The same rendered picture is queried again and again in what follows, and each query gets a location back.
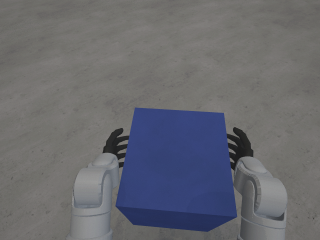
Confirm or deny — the left robot hand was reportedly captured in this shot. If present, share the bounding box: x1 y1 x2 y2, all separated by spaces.
102 128 129 168

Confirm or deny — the right robot hand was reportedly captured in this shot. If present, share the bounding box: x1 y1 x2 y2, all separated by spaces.
226 127 254 171

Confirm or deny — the left robot forearm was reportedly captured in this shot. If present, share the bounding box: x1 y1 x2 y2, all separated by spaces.
65 152 120 240

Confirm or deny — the right robot forearm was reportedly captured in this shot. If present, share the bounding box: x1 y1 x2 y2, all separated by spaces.
233 156 288 240

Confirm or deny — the carton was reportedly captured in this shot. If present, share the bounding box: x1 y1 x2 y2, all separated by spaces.
115 107 237 232

